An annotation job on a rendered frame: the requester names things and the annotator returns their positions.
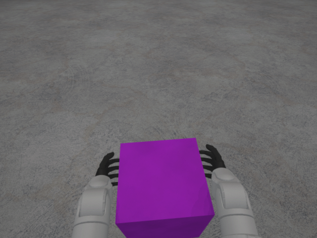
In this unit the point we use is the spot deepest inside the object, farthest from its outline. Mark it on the left robot hand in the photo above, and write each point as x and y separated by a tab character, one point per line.
104	168

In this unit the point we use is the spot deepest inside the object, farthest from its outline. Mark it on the right robot hand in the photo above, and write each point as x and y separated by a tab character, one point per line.
216	160

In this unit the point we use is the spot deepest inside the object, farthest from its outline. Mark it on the robot right forearm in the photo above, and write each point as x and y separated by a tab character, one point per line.
233	206

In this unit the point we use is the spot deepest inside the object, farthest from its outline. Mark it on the robot left forearm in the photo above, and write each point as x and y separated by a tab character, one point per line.
93	210

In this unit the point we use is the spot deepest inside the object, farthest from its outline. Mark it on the carton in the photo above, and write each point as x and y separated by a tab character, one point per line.
162	190

